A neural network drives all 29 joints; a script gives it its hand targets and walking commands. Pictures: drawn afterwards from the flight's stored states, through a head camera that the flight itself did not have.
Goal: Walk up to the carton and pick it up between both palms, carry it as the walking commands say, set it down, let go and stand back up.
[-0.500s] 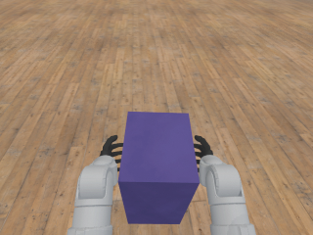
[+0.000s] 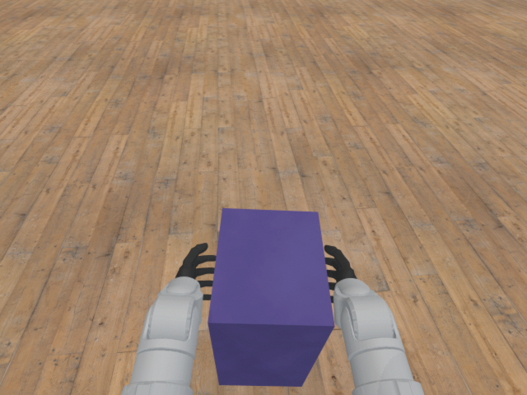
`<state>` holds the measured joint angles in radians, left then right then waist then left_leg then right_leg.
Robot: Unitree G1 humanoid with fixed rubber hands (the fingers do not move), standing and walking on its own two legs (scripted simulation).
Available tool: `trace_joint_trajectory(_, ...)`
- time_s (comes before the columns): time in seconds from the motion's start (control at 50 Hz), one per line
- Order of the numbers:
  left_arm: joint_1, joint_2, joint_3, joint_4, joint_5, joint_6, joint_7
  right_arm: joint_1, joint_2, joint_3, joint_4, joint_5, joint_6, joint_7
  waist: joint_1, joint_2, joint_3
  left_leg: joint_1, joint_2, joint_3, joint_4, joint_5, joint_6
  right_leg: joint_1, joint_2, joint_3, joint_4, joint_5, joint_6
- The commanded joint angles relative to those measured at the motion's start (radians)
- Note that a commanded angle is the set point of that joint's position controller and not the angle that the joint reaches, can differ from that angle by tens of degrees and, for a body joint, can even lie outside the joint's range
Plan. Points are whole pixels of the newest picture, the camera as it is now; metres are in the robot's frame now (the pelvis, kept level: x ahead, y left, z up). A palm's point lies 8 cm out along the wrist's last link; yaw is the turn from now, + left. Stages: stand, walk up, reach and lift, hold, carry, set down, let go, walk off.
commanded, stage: hold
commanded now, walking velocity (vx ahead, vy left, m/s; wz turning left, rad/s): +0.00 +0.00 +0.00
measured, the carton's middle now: (265, 304) +0.31 +0.00 -0.03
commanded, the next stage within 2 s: set down in 0.64 s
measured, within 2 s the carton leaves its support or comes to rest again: neither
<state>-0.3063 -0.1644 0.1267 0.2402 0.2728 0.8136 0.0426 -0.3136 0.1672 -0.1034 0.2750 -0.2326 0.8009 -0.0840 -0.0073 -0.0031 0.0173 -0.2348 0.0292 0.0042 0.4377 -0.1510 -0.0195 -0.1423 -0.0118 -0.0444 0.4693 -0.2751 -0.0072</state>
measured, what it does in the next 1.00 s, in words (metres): stands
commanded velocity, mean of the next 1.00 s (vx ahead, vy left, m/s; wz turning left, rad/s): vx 0.00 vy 0.00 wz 0.00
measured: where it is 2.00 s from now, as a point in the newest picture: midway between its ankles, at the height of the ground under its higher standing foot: outside the picture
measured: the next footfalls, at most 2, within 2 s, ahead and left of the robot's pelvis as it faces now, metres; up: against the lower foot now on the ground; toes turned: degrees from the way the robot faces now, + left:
none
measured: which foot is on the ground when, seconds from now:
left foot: down 0.00-1.00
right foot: down 0.00-1.00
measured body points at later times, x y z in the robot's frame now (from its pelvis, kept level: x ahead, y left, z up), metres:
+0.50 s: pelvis -0.01 +0.02 +0.00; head -0.06 +0.04 +0.45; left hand +0.33 +0.12 +0.06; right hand +0.30 -0.12 +0.05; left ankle +0.06 +0.14 -0.74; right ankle -0.01 -0.11 -0.74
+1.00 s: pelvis +0.00 +0.00 +0.00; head -0.01 +0.00 +0.45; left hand +0.34 +0.11 +0.02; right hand +0.32 -0.14 +0.01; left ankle +0.06 +0.14 -0.74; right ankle -0.01 -0.11 -0.74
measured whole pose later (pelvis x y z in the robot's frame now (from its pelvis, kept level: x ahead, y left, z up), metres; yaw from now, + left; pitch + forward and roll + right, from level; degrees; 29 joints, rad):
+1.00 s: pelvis +0.00 +0.00 +0.00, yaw -5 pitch -3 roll +0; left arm -0.43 -0.21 0.32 0.49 0.38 0.59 0.03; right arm -0.44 0.21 -0.28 0.54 -0.33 0.61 -0.07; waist 0.02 -0.01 0.04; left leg -0.20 -0.02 -0.12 0.43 -0.17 -0.03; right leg -0.14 0.04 0.07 0.46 -0.26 -0.01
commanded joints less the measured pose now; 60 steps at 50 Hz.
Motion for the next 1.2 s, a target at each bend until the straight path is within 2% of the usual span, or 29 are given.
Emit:
trace_joint_trajectory(0.0, -0.534, -1.034, -0.603, -0.268, -0.339, -0.137, -0.263, -0.429, 1.199, 0.524, -0.181, 0.305, -0.111, 0.210, 0.014, -0.071, -0.472, 0.264, -0.152, -0.062, 0.011, 0.301, 0.032, 0.173, 0.058, 0.169, -0.049, 0.651, 0.039)
trace_joint_trajectory(0.02, -0.464, -0.997, -0.569, -0.224, -0.316, -0.120, -0.259, -0.367, 1.177, 0.512, -0.123, 0.292, -0.097, 0.211, 0.044, -0.039, -0.393, 0.233, -0.143, -0.065, -0.016, 0.270, 0.024, 0.155, 0.076, 0.153, -0.063, 0.566, 0.038)
trace_joint_trajectory(0.06, -0.391, -0.949, -0.512, -0.139, -0.261, -0.095, -0.248, -0.288, 1.118, 0.451, -0.052, 0.249, -0.074, 0.217, 0.038, 0.003, -0.299, 0.242, -0.141, -0.053, -0.052, 0.176, 0.017, 0.082, 0.092, 0.153, -0.105, 0.387, 0.031)
trace_joint_trajectory(0.08, -0.377, -0.952, -0.495, -0.091, -0.261, -0.088, -0.252, -0.317, 1.072, 0.425, -0.052, 0.239, -0.075, 0.220, 0.029, -0.022, -0.226, 0.237, -0.136, -0.057, -0.062, 0.099, 0.019, 0.038, 0.091, 0.149, -0.132, 0.259, 0.022)
trace_joint_trajectory(0.1, -0.395, -0.954, -0.455, -0.062, -0.234, -0.083, -0.242, -0.329, 1.060, 0.409, 0.011, 0.224, -0.071, 0.223, 0.040, 0.013, -0.157, 0.250, -0.141, -0.040, -0.058, 0.044, 0.024, -0.008, 0.078, 0.158, -0.149, 0.183, 0.015)
trace_joint_trajectory(0.14, -0.464, -0.983, -0.461, -0.071, -0.265, -0.095, -0.239, -0.396, 1.075, 0.426, 0.006, 0.232, -0.094, 0.244, 0.037, -0.045, -0.121, 0.259, -0.134, -0.046, -0.054, -0.038, 0.027, -0.056, 0.091, 0.157, -0.157, 0.042, -0.004)
trace_joint_trajectory(0.18, -0.559, -1.018, -0.450, -0.033, -0.273, -0.098, -0.236, -0.476, 1.053, 0.383, 0.061, 0.232, -0.113, 0.258, 0.036, -0.006, -0.110, 0.220, -0.113, -0.066, -0.069, -0.157, 0.024, -0.043, 0.090, 0.157, -0.144, -0.053, -0.024)
trace_joint_trajectory(0.3, -0.613, -1.099, -0.390, 0.138, -0.247, -0.092, -0.218, -0.592, 0.990, 0.299, 0.135, 0.203, -0.152, 0.298, 0.018, 0.107, -0.130, 0.182, -0.067, -0.121, -0.156, -0.294, 0.014, 0.039, 0.107, 0.128, -0.076, -0.027, -0.022)
trace_joint_trajectory(0.32, -0.613, -1.121, -0.383, 0.192, -0.244, -0.091, -0.217, -0.623, 0.990, 0.303, 0.121, 0.197, -0.157, 0.301, 0.002, 0.077, -0.145, 0.210, -0.064, -0.126, -0.168, -0.298, 0.018, 0.021, 0.118, 0.121, -0.079, -0.026, -0.015)
trace_joint_trajectory(0.34, -0.605, -1.128, -0.374, 0.156, -0.239, -0.096, -0.210, -0.630, 1.015, 0.312, 0.135, 0.199, -0.156, 0.306, 0.046, 0.047, -0.160, 0.217, -0.057, -0.140, -0.152, -0.250, 0.023, 0.040, 0.111, 0.134, -0.081, -0.019, -0.023)
trace_joint_trajectory(0.38, -0.561, -1.132, -0.350, 0.194, -0.227, -0.093, -0.202, -0.630, 1.017, 0.338, 0.121, 0.210, -0.155, 0.309, 0.065, 0.080, -0.145, 0.202, -0.061, -0.133, -0.161, -0.188, 0.024, 0.067, 0.111, 0.125, -0.073, 0.025, -0.016)
trace_joint_trajectory(0.42, -0.572, -1.141, -0.359, 0.198, -0.236, -0.089, -0.203, -0.619, 0.996, 0.322, 0.115, 0.207, -0.151, 0.303, 0.033, 0.063, -0.171, 0.269, -0.062, -0.145, -0.149, -0.135, 0.012, 0.031, 0.106, 0.127, -0.093, 0.042, -0.017)
trace_joint_trajectory(0.48, -0.498, -1.139, -0.366, 0.160, -0.228, -0.088, -0.202, -0.590, 1.014, 0.347, 0.092, 0.222, -0.145, 0.300, 0.058, 0.054, -0.187, 0.332, -0.070, -0.127, -0.109, 0.066, 0.018, -0.010, 0.109, 0.145, -0.117, 0.074, -0.020)
trace_joint_trajectory(0.5, -0.470, -1.133, -0.373, 0.158, -0.235, -0.083, -0.204, -0.549, 1.028, 0.364, 0.066, 0.230, -0.140, 0.298, 0.061, 0.008, -0.191, 0.350, -0.076, -0.119, -0.091, 0.126, 0.016, -0.013, 0.110, 0.148, -0.132, 0.092, -0.019)
trace_joint_trajectory(0.52, -0.437, -1.109, -0.366, 0.140, -0.225, -0.080, -0.212, -0.544, 1.018, 0.378, 0.053, 0.249, -0.134, 0.296, 0.072, 0.063, -0.208, 0.337, -0.088, -0.096, -0.092, 0.176, 0.013, 0.010, 0.110, 0.149, -0.133, 0.117, -0.014)
trace_joint_trajectory(0.54, -0.429, -1.116, -0.379, 0.151, -0.233, -0.076, -0.213, -0.540, 1.026, 0.386, 0.049, 0.242, -0.123, 0.289, 0.073, 0.016, -0.208, 0.354, -0.089, -0.098, -0.081, 0.182, 0.011, 0.009, 0.107, 0.146, -0.145, 0.119, -0.010)
trace_joint_trajectory(0.56, -0.442, -1.103, -0.374, 0.137, -0.228, -0.073, -0.214, -0.535, 0.998, 0.382, 0.051, 0.243, -0.126, 0.287, 0.067, 0.050, -0.167, 0.349, -0.090, -0.092, -0.085, 0.140, 0.008, -0.012, 0.104, 0.150, -0.155, 0.088, -0.018)
trace_joint_trajectory(0.62, -0.426, -1.084, -0.401, 0.089, -0.241, -0.073, -0.229, -0.523, 1.032, 0.404, 0.005, 0.249, -0.117, 0.275, 0.052, -0.008, -0.206, 0.368, -0.104, -0.078, -0.070, 0.194, 0.017, -0.001, 0.102, 0.153, -0.160, 0.152, -0.006)
trace_joint_trajectory(0.64, -0.511, -1.096, -0.413, 0.109, -0.243, -0.077, -0.235, -0.528, 1.028, 0.320, 0.057, 0.181, -0.112, 0.264, 0.012, 0.017, -0.180, 0.329, -0.107, -0.073, -0.094, 0.142, 0.003, 0.037, 0.082, 0.135, -0.176, 0.171, -0.020)
trace_joint_trajectory(0.74, -0.500, -1.049, -0.345, 0.147, -0.207, -0.125, -0.247, -0.482, 1.073, 0.309, 0.108, 0.157, -0.127, 0.255, 0.028, -0.031, -0.171, 0.305, -0.125, -0.070, -0.091, 0.134, 0.018, 0.025, 0.084, 0.129, -0.162, 0.226, 0.002)
trace_joint_trajectory(0.78, -0.513, -1.050, -0.319, 0.180, -0.188, -0.147, -0.243, -0.532, 1.078, 0.298, 0.110, 0.156, -0.151, 0.257, 0.036, -0.019, -0.177, 0.260, -0.126, -0.067, -0.076, 0.092, 0.028, 0.029, 0.074, 0.127, -0.154, 0.187, 0.003)
trace_joint_trajectory(0.82, -0.491, -1.022, -0.287, 0.207, -0.171, -0.179, -0.242, -0.520, 1.095, 0.301, 0.142, 0.144, -0.168, 0.253, 0.053, -0.074, -0.211, 0.240, -0.129, -0.070, -0.068, 0.110, 0.037, 0.034, 0.084, 0.124, -0.132, 0.232, 0.019)
trace_joint_trajectory(0.84, -0.535, -1.039, -0.300, 0.202, -0.171, -0.192, -0.241, -0.525, 1.087, 0.269, 0.183, 0.136, -0.184, 0.254, 0.043, -0.032, -0.230, 0.236, -0.137, -0.063, -0.049, 0.095, 0.028, 0.030, 0.073, 0.130, -0.131, 0.212, 0.012)
trace_joint_trajectory(0.88, -0.519, -1.026, -0.256, 0.245, -0.135, -0.221, -0.244, -0.547, 1.086, 0.247, 0.207, 0.112, -0.218, 0.252, 0.058, -0.044, -0.250, 0.204, -0.141, -0.059, -0.040, 0.113, 0.034, 0.011, 0.077, 0.127, -0.116, 0.228, 0.013)
trace_joint_trajectory(0.94, -0.519, -1.026, -0.242, 0.292, -0.114, -0.264, -0.239, -0.542, 1.090, 0.218, 0.248, 0.090, -0.260, 0.237, 0.033, -0.058, -0.290, 0.199, -0.140, -0.064, -0.004, 0.129, 0.039, -0.033, 0.083, 0.128, -0.086, 0.257, 0.022)
trace_joint_trajectory(1.06, -0.533, -1.019, -0.241, 0.314, -0.082, -0.349, -0.224, -0.508, 1.059, 0.158, 0.333, 0.053, -0.365, 0.221, 0.011, 0.015, -0.349, 0.111, -0.140, -0.061, 0.051, 0.188, 0.027, -0.058, 0.086, 0.136, -0.034, 0.303, 0.003)
trace_joint_trajectory(1.08, -0.539, -0.995, -0.213, 0.324, -0.075, -0.363, -0.216, -0.540, 1.052, 0.149, 0.350, 0.041, -0.376, 0.221, 0.029, -0.022, -0.332, 0.085, -0.134, -0.066, 0.059, 0.174, 0.033, -0.100, 0.092, 0.130, -0.019, 0.271, 0.003)
trace_joint_trajectory(1.1, -0.536, -1.026, -0.220, 0.324, -0.053, -0.377, -0.211, -0.545, 1.051, 0.153, 0.328, 0.042, -0.397, 0.219, 0.021, 0.029, -0.385, 0.100, -0.141, -0.058, 0.072, 0.203, 0.026, -0.092, 0.095, 0.137, -0.014, 0.285, -0.001)
trace_joint_trajectory(1.18, -0.536, -1.032, -0.188, 0.348, -0.031, -0.428, -0.183, -0.550, 1.009, 0.129, 0.377, 0.005, -0.455, 0.226, 0.032, 0.030, -0.382, 0.057, -0.131, -0.071, 0.097, 0.219, 0.024, -0.187, 0.111, 0.132, 0.030, 0.258, -0.014)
